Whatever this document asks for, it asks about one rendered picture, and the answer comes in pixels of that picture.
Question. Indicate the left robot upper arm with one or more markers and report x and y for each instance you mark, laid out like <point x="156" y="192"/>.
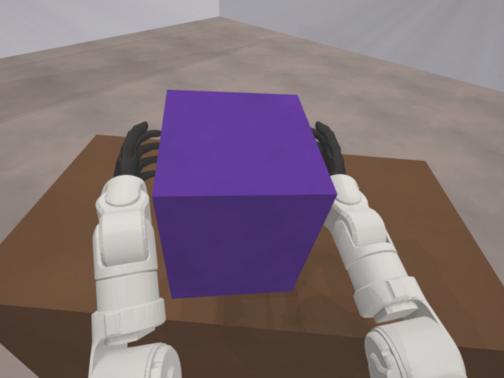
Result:
<point x="155" y="360"/>

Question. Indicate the pedestal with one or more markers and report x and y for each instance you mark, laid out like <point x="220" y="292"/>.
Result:
<point x="48" y="286"/>

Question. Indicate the robot left hand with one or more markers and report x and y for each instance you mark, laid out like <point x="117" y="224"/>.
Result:
<point x="129" y="162"/>

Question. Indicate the carton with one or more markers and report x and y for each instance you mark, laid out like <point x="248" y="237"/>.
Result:
<point x="241" y="192"/>

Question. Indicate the right robot upper arm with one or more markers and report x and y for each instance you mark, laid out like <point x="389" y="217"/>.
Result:
<point x="415" y="348"/>

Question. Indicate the right robot forearm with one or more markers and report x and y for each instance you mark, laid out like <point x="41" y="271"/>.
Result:
<point x="383" y="289"/>

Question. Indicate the robot right hand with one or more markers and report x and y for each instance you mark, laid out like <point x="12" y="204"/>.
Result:
<point x="329" y="148"/>

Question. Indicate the left robot forearm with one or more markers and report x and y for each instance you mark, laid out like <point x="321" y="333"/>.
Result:
<point x="124" y="249"/>

